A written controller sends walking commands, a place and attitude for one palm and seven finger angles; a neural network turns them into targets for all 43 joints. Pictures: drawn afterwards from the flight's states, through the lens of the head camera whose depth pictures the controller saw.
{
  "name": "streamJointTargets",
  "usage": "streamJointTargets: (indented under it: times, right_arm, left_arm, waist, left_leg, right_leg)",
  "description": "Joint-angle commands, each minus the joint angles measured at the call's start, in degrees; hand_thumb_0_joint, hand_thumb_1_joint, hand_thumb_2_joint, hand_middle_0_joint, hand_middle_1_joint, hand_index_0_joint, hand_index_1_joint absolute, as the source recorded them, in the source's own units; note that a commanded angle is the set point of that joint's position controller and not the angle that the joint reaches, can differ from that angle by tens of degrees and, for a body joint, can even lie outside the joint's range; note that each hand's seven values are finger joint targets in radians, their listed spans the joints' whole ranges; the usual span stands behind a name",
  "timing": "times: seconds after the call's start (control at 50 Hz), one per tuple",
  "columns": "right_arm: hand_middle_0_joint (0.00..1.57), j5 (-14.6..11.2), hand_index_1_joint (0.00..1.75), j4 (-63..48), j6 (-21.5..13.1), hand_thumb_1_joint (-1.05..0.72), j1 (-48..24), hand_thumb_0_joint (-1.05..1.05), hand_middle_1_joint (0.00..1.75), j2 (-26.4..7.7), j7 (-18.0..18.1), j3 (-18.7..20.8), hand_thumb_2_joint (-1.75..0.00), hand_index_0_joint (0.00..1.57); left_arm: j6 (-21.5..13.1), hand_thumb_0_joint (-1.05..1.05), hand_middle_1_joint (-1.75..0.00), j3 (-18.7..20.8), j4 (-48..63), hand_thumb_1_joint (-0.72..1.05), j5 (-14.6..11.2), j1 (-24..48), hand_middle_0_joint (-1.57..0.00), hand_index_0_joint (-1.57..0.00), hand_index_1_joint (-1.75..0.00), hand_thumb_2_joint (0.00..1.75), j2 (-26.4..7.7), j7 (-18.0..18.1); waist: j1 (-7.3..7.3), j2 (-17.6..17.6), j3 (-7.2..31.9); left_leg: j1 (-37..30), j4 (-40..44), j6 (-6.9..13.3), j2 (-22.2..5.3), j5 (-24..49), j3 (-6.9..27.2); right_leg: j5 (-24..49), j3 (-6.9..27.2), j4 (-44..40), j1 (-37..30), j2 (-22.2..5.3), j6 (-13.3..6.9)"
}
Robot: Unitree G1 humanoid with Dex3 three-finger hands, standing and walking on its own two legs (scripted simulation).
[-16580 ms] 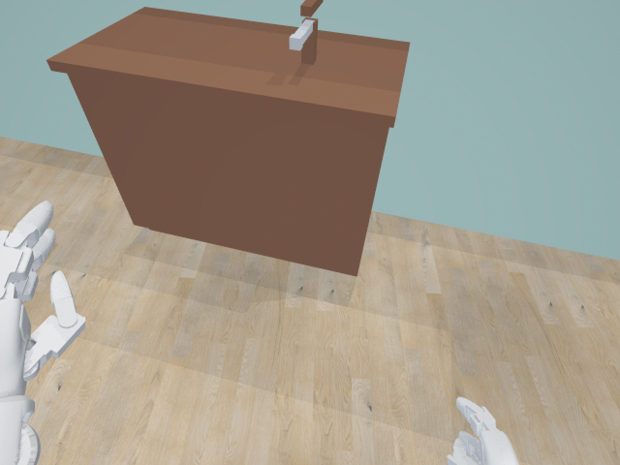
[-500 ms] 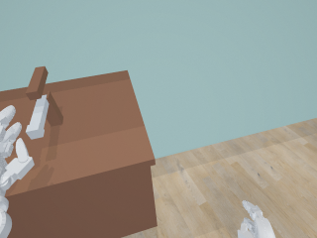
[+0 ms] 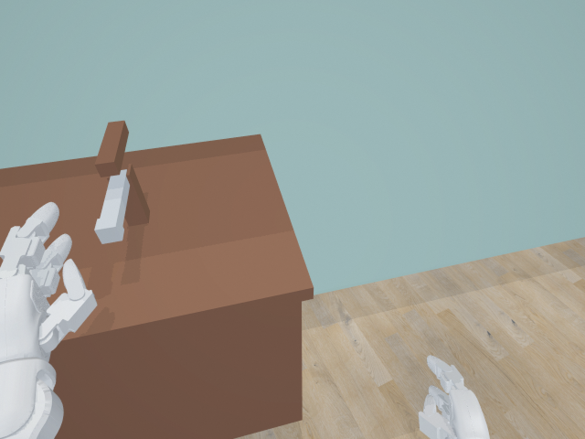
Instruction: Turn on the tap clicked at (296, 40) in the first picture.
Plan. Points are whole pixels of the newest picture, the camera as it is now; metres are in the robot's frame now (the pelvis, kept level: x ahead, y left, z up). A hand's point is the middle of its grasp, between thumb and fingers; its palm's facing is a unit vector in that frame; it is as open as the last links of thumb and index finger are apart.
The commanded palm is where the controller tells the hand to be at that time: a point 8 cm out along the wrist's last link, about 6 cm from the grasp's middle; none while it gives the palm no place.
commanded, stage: turn the palm inward beside the body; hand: left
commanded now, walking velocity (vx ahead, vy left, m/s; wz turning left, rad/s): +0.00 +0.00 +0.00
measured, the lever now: (109, 229) +0.33 +0.32 +0.13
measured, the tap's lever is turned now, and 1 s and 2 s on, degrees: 0 0 0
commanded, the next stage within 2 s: reach beside the lever's end, fingers flat in 0.92 s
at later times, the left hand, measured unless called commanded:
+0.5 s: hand (86, 310) +0.18 +0.24 +0.18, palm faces +0.53 -0.84 -0.10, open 7.4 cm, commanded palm +0.12 +0.27 +0.19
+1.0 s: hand (106, 302) +0.19 +0.22 +0.18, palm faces +0.53 -0.84 -0.10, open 7.4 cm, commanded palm +0.13 +0.26 +0.19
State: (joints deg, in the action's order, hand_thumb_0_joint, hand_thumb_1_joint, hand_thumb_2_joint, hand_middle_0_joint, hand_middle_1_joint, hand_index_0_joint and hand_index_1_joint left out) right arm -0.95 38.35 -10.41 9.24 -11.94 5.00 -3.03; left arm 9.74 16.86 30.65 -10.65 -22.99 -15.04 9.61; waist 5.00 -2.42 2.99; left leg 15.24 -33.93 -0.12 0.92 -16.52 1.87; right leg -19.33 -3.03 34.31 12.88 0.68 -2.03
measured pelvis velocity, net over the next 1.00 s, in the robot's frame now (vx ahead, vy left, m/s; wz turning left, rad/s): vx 0.01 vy -0.01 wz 0.01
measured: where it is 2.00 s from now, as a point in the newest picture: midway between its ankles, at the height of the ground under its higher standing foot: outside the picture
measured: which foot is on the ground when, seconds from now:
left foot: down 0.00-1.00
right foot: down 0.00-1.00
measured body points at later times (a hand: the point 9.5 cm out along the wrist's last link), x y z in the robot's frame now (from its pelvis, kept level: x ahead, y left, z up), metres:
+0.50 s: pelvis -0.01 +0.00 +0.00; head -0.05 -0.02 +0.45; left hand +0.15 +0.28 +0.18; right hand +0.21 -0.20 -0.06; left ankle +0.02 +0.12 -0.73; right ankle -0.01 -0.09 -0.73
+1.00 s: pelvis +0.01 -0.01 +0.00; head -0.03 -0.04 +0.45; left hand +0.16 +0.27 +0.18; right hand +0.22 -0.22 -0.06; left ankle +0.02 +0.12 -0.73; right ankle -0.01 -0.09 -0.73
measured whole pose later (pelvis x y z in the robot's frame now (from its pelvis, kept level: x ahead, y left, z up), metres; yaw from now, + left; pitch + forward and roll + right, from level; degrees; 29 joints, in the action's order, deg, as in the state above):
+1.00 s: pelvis +0.01 -0.01 +0.00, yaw +1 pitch -4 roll +0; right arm -1.6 39.5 -10.9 8.3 -13.0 5.2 -2.8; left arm 17.3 14.7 35.0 -13.2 -24.4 -11.8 12.8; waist 5.3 -3.5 2.1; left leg 11.4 -31.0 -1.1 0.3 -15.7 3.0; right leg -18.6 -4.0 31.2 8.7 1.4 -2.9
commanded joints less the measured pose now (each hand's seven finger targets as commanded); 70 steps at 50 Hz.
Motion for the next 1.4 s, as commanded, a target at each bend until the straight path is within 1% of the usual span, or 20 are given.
streamJointTargets:
  times: [0.0, 0.04, 0.1, 0.22, 0.3, 0.32, 0.38, 0.5, 0.56, 0.6, 0.64, 0.74, 0.84, 0.92, 1.02, 1.14, 1.2, 1.26, 1.3, 1.38]
  right_arm:
    - [0.20, -0.16, 0.30, -9.50, -3.48, -0.90, -10.54, 0.00, 0.30, -6.48, 0.65, 2.37, -0.90, 0.20]
    - [0.20, -0.17, 0.30, -9.55, -3.49, -0.90, -10.76, 0.00, 0.30, -6.27, 0.69, 2.06, -0.90, 0.20]
    - [0.20, -0.03, 0.30, -9.31, -3.38, -0.90, -11.28, 0.00, 0.30, -6.30, 0.79, 1.95, -0.90, 0.20]
    - [0.20, -0.28, 0.30, -9.38, -3.26, -0.90, -11.98, 0.00, 0.30, -6.18, 0.71, 1.75, -0.90, 0.20]
    - [0.20, -0.31, 0.30, -9.04, -3.35, -0.90, -12.38, 0.00, 0.30, -6.21, 0.81, 1.78, -0.90, 0.20]
    - [0.20, -0.45, 0.30, -9.35, -3.46, -0.90, -12.57, 0.00, 0.30, -6.09, 0.68, 1.72, -0.90, 0.20]
    - [0.20, -0.38, 0.30, -9.30, -3.64, -0.90, -12.69, 0.00, 0.30, -6.30, 0.77, 1.80, -0.90, 0.20]
    - [0.20, -0.64, 0.30, -8.39, -3.68, -0.90, -12.94, 0.00, 0.30, -6.13, 0.88, 1.72, -0.90, 0.20]
    - [0.20, -0.62, 0.30, -8.84, -3.77, -0.90, -13.05, 0.00, 0.30, -6.14, 0.87, 1.66, -0.90, 0.20]
    - [0.20, -0.55, 0.30, -8.52, -3.69, -0.90, -12.89, 0.00, 0.30, -6.18, 0.86, 1.71, -0.90, 0.20]
    - [0.20, -0.70, 0.30, -8.88, -3.83, -0.90, -12.87, 0.00, 0.30, -6.12, 0.76, 1.72, -0.90, 0.20]
    - [0.20, -0.68, 0.30, -8.88, -4.00, -0.90, -12.29, 0.00, 0.30, -6.14, 0.55, 1.93, -0.90, 0.20]
    - [0.20, -0.65, 0.30, -9.00, -4.24, -0.90, -11.95, 0.00, 0.30, -6.08, 0.62, 1.98, -0.90, 0.20]
    - [0.20, -0.81, 0.30, -9.04, -4.14, -0.90, -11.79, 0.00, 0.30, -6.01, 0.53, 2.05, -0.90, 0.20]
    - [0.20, -0.80, 0.30, -8.93, -4.30, -0.90, -11.32, 0.00, 0.30, -6.12, 0.69, 2.27, -0.90, 0.20]
    - [0.20, -1.17, 0.30, -7.88, -4.21, -0.90, -11.26, 0.00, 0.30, -6.14, 1.34, 2.31, -0.90, 0.20]
    - [0.20, -1.22, 0.30, -7.69, -4.66, -0.90, -11.28, 0.00, 0.30, -6.11, 1.60, 2.26, -0.90, 0.20]
    - [0.20, -0.98, 0.30, -7.77, -4.95, -0.90, -10.81, 0.00, 0.30, -6.46, 1.78, 2.41, -0.90, 0.20]
    - [0.20, -1.06, 0.30, -7.56, -4.85, -0.90, -10.71, 0.00, 0.30, -6.30, 1.73, 2.51, -0.90, 0.20]
    - [0.20, -1.09, 0.30, -7.77, -4.56, -0.90, -10.21, 0.00, 0.30, -6.57, 1.62, 2.76, -0.90, 0.20]
  left_arm:
    - [-2.61, 0.00, -0.30, 4.26, 14.87, 0.90, 0.86, 7.43, -0.20, -0.20, -0.30, 0.90, -9.04, 1.48]
    - [-2.04, 0.00, -0.30, 2.81, 14.40, 0.90, 0.69, 7.39, -0.20, -0.20, -0.30, 0.90, -7.43, 1.78]
    - [-1.24, 0.00, -0.30, 3.63, 15.80, 0.90, 0.87, 7.33, -0.20, -0.20, -0.30, 0.90, -8.41, 2.44]
    - [0.62, 0.00, -0.30, 1.99, 16.07, 0.90, -0.24, 6.11, -0.20, -0.20, -0.30, 0.90, -6.00, 2.90]
    - [1.69, 0.00, -0.30, 2.92, 17.29, 0.90, -0.42, 5.49, -0.20, -0.20, -0.30, 0.90, -6.94, 3.29]
    - [1.79, 0.00, -0.30, 1.48, 17.65, 0.90, -0.67, 5.97, -0.20, -0.20, -0.30, 0.90, -5.40, 3.27]
    - [2.32, 0.00, -0.30, 1.95, 17.86, 0.90, -1.11, 6.24, -0.20, -0.20, -0.30, 0.90, -5.78, 3.59]
    - [4.01, 0.00, -0.30, 2.57, 17.53, 0.90, -1.59, 6.95, -0.20, -0.20, -0.30, 0.90, -5.88, 4.02]
    - [4.60, 0.00, -0.30, 2.00, 17.12, 0.90, -1.70, 6.67, -0.20, -0.20, -0.30, 0.90, -5.24, 3.88]
    - [4.72, 0.00, -0.30, 3.10, 17.48, 0.90, -1.44, 6.49, -0.20, -0.20, -0.30, 0.90, -6.40, 4.03]
    - [4.57, 0.00, -0.30, 2.20, 16.95, 0.90, -1.87, 6.27, -0.20, -0.20, -0.30, 0.90, -5.19, 3.85]
    - [4.05, 0.00, -0.30, 2.09, 17.51, 0.90, -1.64, 6.11, -0.20, -0.20, -0.30, 0.90, -5.09, 3.72]
    - [3.80, 0.00, -0.30, 2.30, 17.16, 0.90, -1.98, 5.71, -0.20, -0.20, -0.30, 0.90, -4.97, 3.66]
    - [3.67, 0.00, -0.30, 1.80, 17.21, 0.90, -1.92, 5.62, -0.20, -0.20, -0.30, 0.90, -4.54, 3.41]
    - [3.35, 0.00, -0.30, 4.53, 16.30, 0.90, -2.01, 4.95, -0.20, -0.20, -0.30, 0.90, -6.62, 3.86]
    - [2.88, 0.00, -0.30, 5.03, 11.67, 0.90, -2.77, 9.76, -0.20, -0.20, -0.30, 0.90, -6.69, 2.97]
    - [2.35, 0.00, -0.30, 4.71, 11.25, 0.90, -2.35, 12.66, -0.20, -0.20, -0.30, 0.90, -7.12, 2.70]
    - [2.01, 0.00, -0.30, 5.53, 8.92, 0.90, -2.47, 12.99, -0.20, -0.20, -0.30, 0.90, -7.86, 2.31]
    - [1.76, 0.00, -0.30, 6.67, 8.79, 0.90, -2.25, 12.72, -0.20, -0.20, -0.30, 0.90, -8.84, 2.13]
    - [1.59, 0.00, -0.30, 8.00, 6.57, 0.90, -3.15, 11.96, -0.20, -0.20, -0.30, 0.90, -9.04, 1.64]
  waist:
    - [0.21, -1.60, 2.29]
    - [-0.01, -1.07, 1.59]
    - [0.45, -2.40, 1.82]
    - [0.20, 0.34, 1.24]
    - [0.72, -1.48, 1.35]
    - [0.25, -1.88, 1.35]
    - [0.25, 0.39, 1.69]
    - [0.57, -1.30, 0.91]
    - [0.46, 0.68, 1.42]
    - [0.84, -0.78, 1.25]
    - [0.38, 1.69, 1.23]
    - [0.43, -0.31, 1.90]
    - [0.36, 2.03, 2.11]
    - [0.25, 0.20, 2.07]
    - [0.71, 1.49, 2.50]
    - [-0.17, 2.20, 0.79]
    - [-0.13, -0.49, 0.81]
    - [-0.13, 1.78, 2.56]
    - [0.37, -0.65, 3.22]
    - [0.14, 2.35, 4.02]
  left_leg:
    - [-3.33, 6.28, 1.06, -0.45, 5.58, 0.11]
    - [-2.99, 6.85, 0.92, -0.46, 4.02, 0.55]
    - [-3.29, 7.41, 0.77, -0.37, 3.15, 0.66]
    - [-3.16, 7.54, 0.75, -0.40, 3.66, 0.71]
    - [-3.78, 7.58, 0.72, -0.33, 4.17, 0.59]
    - [-3.81, 7.66, 0.62, -0.36, 4.04, 0.53]
    - [-4.08, 7.23, 0.93, -0.32, 4.77, 0.54]
    - [-4.54, 7.41, 0.78, -0.28, 5.13, 0.43]
    - [-4.53, 7.47, 1.07, -0.16, 5.17, 0.40]
    - [-4.94, 7.33, 1.04, -0.13, 6.12, 0.28]
    - [-4.89, 7.15, 1.19, -0.30, 6.54, 0.23]
    - [-5.67, 6.71, 1.12, -0.27, 8.81, -0.23]
    - [-5.66, 6.34, 1.35, -0.20, 9.84, -0.17]
    - [-5.86, 6.11, 1.31, -0.07, 10.57, -0.57]
    - [-5.43, 6.16, 1.40, -0.06, 10.69, -0.43]
    - [-4.97, 6.06, 1.61, 0.13, 8.87, -0.66]
    - [-5.57, 6.35, 1.58, 0.36, 8.07, -0.60]
    - [-5.40, 6.42, 1.73, 0.42, 9.40, -0.52]
    - [-5.90, 6.51, 1.52, 0.40, 10.41, -0.79]
    - [-5.27, 6.23, 1.58, 0.33, 11.99, -0.97]
  right_leg:
    - [5.05, 0.39, -7.89, 2.59, -0.62, 0.95]
    - [3.95, 0.08, -7.81, 2.81, -0.65, 0.96]
    - [3.40, 0.27, -8.29, 2.25, -0.64, 0.84]
    - [3.74, -0.04, -8.82, 1.51, -0.82, 0.95]
    - [4.17, 0.17, -9.25, 1.02, -0.75, 0.88]
    - [4.18, 0.12, -9.14, 1.09, -0.97, 0.87]
    - [4.62, 0.23, -9.46, 0.86, -0.88, 1.03]
    - [4.75, 0.44, -10.38, 0.25, -1.03, 0.95]
    - [4.80, 0.50, -10.44, -0.10, -1.06, 1.19]
    - [5.53, 0.63, -10.71, -0.31, -1.06, 1.05]
    - [6.17, 0.64, -10.69, -0.26, -1.08, 1.30]
    - [8.92, 0.65, -10.22, -0.83, -1.23, 1.21]
    - [10.92, 0.91, -10.25, -1.39, -1.33, 1.50]
    - [12.13, 1.03, -10.22, -1.47, -1.54, 1.52]
    - [12.59, 1.33, -10.32, -2.19, -1.56, 1.63]
    - [10.56, 2.03, -11.43, -0.89, -1.54, 2.03]
    - [8.90, 2.17, -11.81, -0.52, -1.57, 1.84]
    - [11.62, 2.32, -11.10, -1.79, -1.62, 2.01]
    - [12.98, 2.27, -10.91, -2.46, -1.65, 1.84]
    - [16.25, 2.09, -10.13, -3.18, -1.58, 2.13]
